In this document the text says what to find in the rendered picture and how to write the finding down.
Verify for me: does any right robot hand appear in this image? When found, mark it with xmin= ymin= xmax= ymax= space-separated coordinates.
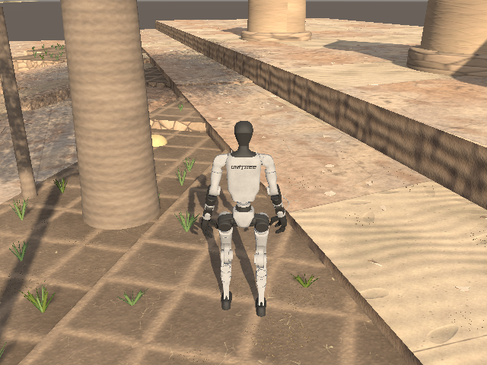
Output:
xmin=269 ymin=216 xmax=287 ymax=233

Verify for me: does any left robot thigh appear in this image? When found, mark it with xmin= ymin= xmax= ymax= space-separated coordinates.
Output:
xmin=218 ymin=211 xmax=233 ymax=263

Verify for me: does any right robot thigh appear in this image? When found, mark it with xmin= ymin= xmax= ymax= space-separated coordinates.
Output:
xmin=254 ymin=212 xmax=269 ymax=268

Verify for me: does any robot left forearm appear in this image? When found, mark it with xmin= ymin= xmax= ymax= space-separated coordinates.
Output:
xmin=202 ymin=185 xmax=217 ymax=221

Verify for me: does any robot right forearm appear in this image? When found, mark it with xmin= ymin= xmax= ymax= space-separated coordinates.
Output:
xmin=271 ymin=184 xmax=285 ymax=217

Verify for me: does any robot thigh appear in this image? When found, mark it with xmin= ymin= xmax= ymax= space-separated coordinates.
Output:
xmin=254 ymin=212 xmax=269 ymax=268
xmin=218 ymin=211 xmax=233 ymax=263

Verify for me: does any robot left upper arm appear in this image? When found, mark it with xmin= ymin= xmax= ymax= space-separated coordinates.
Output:
xmin=209 ymin=154 xmax=228 ymax=196

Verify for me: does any left robot hand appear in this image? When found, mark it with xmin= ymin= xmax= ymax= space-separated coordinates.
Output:
xmin=201 ymin=218 xmax=218 ymax=238

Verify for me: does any robot right upper arm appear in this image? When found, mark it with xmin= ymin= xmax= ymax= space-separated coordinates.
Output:
xmin=259 ymin=154 xmax=279 ymax=196

